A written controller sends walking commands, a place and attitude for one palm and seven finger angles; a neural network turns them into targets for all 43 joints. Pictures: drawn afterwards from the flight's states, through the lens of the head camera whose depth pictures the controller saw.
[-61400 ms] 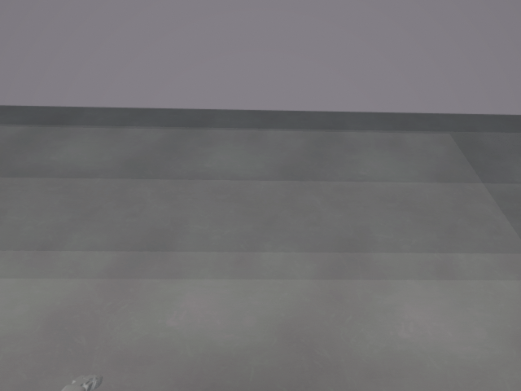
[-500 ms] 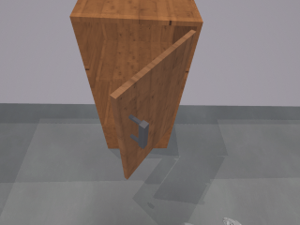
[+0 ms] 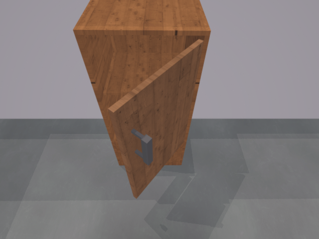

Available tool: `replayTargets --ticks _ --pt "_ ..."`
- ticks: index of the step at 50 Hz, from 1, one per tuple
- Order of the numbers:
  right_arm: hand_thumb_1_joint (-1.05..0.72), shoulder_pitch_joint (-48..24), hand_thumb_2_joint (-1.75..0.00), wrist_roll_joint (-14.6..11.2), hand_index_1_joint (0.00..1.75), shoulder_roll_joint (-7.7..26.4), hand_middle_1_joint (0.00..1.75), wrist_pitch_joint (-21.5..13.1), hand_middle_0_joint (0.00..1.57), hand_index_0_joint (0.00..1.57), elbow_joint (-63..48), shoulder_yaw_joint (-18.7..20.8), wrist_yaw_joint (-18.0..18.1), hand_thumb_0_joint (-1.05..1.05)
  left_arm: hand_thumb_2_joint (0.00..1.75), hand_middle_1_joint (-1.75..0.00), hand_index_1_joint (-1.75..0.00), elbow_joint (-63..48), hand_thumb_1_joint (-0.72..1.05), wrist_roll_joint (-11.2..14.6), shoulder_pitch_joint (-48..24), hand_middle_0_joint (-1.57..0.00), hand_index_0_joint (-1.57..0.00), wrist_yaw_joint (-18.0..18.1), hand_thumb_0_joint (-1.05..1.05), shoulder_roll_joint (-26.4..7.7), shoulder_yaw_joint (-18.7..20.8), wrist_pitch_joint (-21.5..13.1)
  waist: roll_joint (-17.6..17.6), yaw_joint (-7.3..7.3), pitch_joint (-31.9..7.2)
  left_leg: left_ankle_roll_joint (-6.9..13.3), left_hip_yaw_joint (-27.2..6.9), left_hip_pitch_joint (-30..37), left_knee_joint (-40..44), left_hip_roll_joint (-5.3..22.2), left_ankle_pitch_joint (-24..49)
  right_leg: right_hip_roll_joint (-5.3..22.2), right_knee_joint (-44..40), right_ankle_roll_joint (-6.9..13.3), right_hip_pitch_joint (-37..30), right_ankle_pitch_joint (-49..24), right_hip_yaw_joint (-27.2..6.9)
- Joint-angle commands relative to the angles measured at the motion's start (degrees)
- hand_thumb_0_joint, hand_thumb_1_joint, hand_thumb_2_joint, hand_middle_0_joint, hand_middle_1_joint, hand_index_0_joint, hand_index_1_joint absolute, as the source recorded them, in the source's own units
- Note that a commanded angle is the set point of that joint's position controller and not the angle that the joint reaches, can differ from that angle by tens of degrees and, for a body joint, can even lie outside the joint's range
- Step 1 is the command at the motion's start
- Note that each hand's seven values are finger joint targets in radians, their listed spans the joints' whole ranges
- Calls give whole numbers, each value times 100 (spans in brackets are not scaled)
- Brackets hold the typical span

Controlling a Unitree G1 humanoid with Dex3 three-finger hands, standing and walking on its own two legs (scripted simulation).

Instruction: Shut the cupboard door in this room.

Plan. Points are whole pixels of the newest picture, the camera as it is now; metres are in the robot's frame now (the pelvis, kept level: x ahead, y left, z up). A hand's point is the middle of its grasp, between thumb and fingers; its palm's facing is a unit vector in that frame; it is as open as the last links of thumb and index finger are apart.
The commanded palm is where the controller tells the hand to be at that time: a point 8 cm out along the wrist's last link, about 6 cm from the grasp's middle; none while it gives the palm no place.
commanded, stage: turn or walk to find it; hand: left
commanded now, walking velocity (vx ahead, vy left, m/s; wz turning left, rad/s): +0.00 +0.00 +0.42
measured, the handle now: (142, 147) +0.36 +0.07 -0.01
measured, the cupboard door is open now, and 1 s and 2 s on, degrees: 51 51 51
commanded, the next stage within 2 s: stand and wait in 0.32 s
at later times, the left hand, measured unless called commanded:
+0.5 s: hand out of the picture -0.02 +0.18 -0.17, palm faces +0.24 -0.94 -0.23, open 7.4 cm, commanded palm none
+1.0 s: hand out of the picture -0.02 +0.18 -0.17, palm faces +0.20 -0.96 -0.21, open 7.3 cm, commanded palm none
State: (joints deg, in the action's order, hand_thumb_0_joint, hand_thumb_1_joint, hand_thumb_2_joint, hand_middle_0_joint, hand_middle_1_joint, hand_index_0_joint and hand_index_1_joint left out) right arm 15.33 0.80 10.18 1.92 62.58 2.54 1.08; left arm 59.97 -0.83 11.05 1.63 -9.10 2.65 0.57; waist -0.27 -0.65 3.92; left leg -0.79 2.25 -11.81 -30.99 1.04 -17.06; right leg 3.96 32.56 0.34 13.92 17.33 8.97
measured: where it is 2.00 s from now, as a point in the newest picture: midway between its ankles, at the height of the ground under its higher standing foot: outside the picture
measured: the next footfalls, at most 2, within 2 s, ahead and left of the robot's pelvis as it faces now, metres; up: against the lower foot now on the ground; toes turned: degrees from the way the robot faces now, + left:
left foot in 0.54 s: +0.00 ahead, +0.12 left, +0.00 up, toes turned +14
right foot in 0.84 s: +0.05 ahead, -0.12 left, +0.00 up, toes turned +5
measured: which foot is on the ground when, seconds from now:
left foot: down 0.00-0.24, up 0.26-0.52, down 0.54-1.00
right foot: down 0.00-0.56, up 0.58-0.82, down 0.84-1.00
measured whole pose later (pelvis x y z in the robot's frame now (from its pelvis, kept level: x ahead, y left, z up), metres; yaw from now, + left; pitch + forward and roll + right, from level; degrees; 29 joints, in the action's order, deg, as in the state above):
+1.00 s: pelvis +0.00 +0.00 +0.01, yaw +10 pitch -1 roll +1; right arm 11.2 0.8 9.9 0.2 62.3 1.8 1.4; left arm 63.8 -1.1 14.1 1.9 -8.6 0.7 0.2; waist -0.3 0.1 2.9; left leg 0.0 4.3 -9.0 -25.2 0.7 -15.1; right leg 3.8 27.5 -1.3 10.6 15.8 4.1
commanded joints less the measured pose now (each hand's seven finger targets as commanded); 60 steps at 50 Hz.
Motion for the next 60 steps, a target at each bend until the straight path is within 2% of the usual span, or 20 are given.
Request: replayTargets --ticks 1,5,9,10,11,12,13,15,17,21,25,26,28,29,34,39,41,44,51,60 --pt "-90 188 -90 32 30 720 30 -201 20 20 -308 124 6 0 90 -30 -30 -378 90 72 118 -20 -20 3 0 -543 128 24 -1352 75 -226 667 -1796 -52 1393 1357 1455 153 308 -341 343 154 -57" --pt "-90 174 -90 63 30 738 30 -232 20 20 -299 175 108 0 90 -30 -30 -420 90 63 -116 -20 -20 -47 0 -454 105 28 -1047 59 -195 1062 -1948 250 1250 1464 2663 22 1176 -279 840 1242 -482" --pt "-90 72 -90 19 30 775 30 -192 20 20 -378 212 93 0 90 -30 -30 -308 90 92 320 -20 -20 -40 0 -456 118 -71 -784 194 -575 613 -1427 209 564 937 3019 -79 -582 -322 -142 -163 -318" --pt "-90 26 -90 -13 30 668 30 -190 20 20 -436 210 63 0 90 -30 -30 -270 90 73 474 -20 -20 -13 0 -615 149 -101 -393 242 -677 390 -1234 -286 239 702 2453 222 -1002 -245 -817 -961 -550" --pt "-90 32 -90 -45 30 415 30 -192 20 20 -554 185 21 0 90 -30 -30 -242 90 13 617 -20 -20 39 0 -949 216 -131 566 229 -695 80 -604 -1116 -397 212 1240 1159 -1108 24 -1417 -1802 -1251" --pt "-90 -131 -90 -31 30 305 30 -134 20 20 -689 190 0 0 90 -30 -30 -264 90 -9 777 -20 -20 43 0 -1206 282 -148 1299 356 -487 -135 -205 -1616 -1387 -243 -1074 2058 -1353 635 -1347 -2564 -1877" --pt "-90 -389 -90 5 30 432 30 -23 20 20 -742 237 2 0 90 -30 -30 -270 90 -8 848 -20 -20 53 0 -1202 313 -154 1510 444 -249 -138 -431 -1683 -2392 -45 -1721 2286 -1468 932 -763 -2717 -2083" --pt "-90 -354 -90 -22 30 350 30 30 20 20 -683 258 -44 0 90 -30 -30 -421 90 -33 389 -20 -20 85 0 -984 276 -110 803 177 -21 -162 -447 -1746 -3250 101 -1351 1999 -1361 944 -469 -2684 -1410" --pt "-90 -408 -90 -25 30 235 30 21 20 20 -720 212 -112 0 90 -30 -30 -543 90 -83 299 -20 -20 72 0 -977 270 -136 946 158 -108 -218 -238 -1573 -2847 95 -1260 1678 -1207 747 -467 -2868 -904" --pt "-90 -763 -90 -35 30 134 30 -35 20 20 -845 117 -140 0 90 -30 -30 -428 90 -102 634 -20 -20 44 0 -1079 272 -135 1105 332 -176 -209 117 -1066 -1591 -30 -921 1458 -1158 682 -495 -2753 -801" --pt "-90 -473 -90 -13 30 193 30 -150 20 20 -734 70 -119 0 90 -30 -30 -304 90 -44 598 -20 -20 39 0 -1085 238 -127 984 146 -515 -172 317 34 285 -69 335 1179 -652 338 -465 -2323 -578" --pt "-90 -313 -90 -9 30 381 30 -200 20 20 -682 90 -115 0 90 -30 -30 -326 90 -5 582 -20 -20 37 0 -994 208 -106 570 35 -590 -112 151 604 856 121 927 1035 -317 127 -113 -1906 -487" --pt "-90 -176 -90 31 30 1092 30 -234 20 20 -706 197 -75 0 90 -30 -30 -414 90 39 749 -20 -20 8 0 -538 77 -63 -1295 32 -791 750 -1642 1173 1012 1824 2960 259 676 -363 806 885 -131" --pt "-90 -260 -90 37 30 1071 30 -232 20 20 -624 203 -1 0 90 -30 -30 -358 90 23 489 -20 -20 35 0 -491 9 -9 -1688 -91 -661 1034 -1785 908 1428 1895 2825 197 1255 -402 864 1665 -389" --pt "-90 -652 -90 43 30 806 30 -251 20 20 -593 102 105 0 90 -30 -30 -48 90 -2 534 -20 -20 -48 0 -407 -37 34 -824 116 -126 936 -991 399 1445 1422 2294 184 1363 -325 691 1015 -651" --pt "-90 -587 -90 -15 30 668 30 -260 20 20 -425 108 74 0 90 -30 -30 164 90 -10 895 -20 -20 -17 0 -403 -93 -60 -526 234 -321 605 -590 321 1027 1044 1911 101 -472 -382 -185 -214 -463" --pt "-90 -396 -90 -62 30 384 30 -282 20 20 -407 83 42 0 90 -30 -30 190 90 -29 850 -20 -20 21 0 -646 -86 -158 158 146 -391 207 -391 81 696 607 1300 483 -1169 -238 -620 -1384 -954" --pt "-90 -270 -90 -21 30 286 30 -211 20 20 -348 53 26 0 90 -30 -30 162 90 -16 525 -20 -20 4 0 -760 -73 -180 1144 -9 -33 26 -145 339 680 250 506 734 -1351 32 129 -1020 -1212" --pt "-90 -52 -90 -4 30 356 30 -330 20 20 -71 -76 52 0 90 -30 -30 170 90 43 579 -20 -20 35 0 -632 -89 -168 16 146 -192 80 -288 299 1073 501 1323 437 -1148 -54 -506 -1432 -862" --pt "-90 281 -90 -3 30 308 30 -325 20 20 109 -113 85 0 90 -30 -30 164 90 68 528 -20 -20 43 0 -606 -88 -151 28 154 -76 62 -272 250 1174 521 1240 384 -1260 -11 -670 -1403 -810"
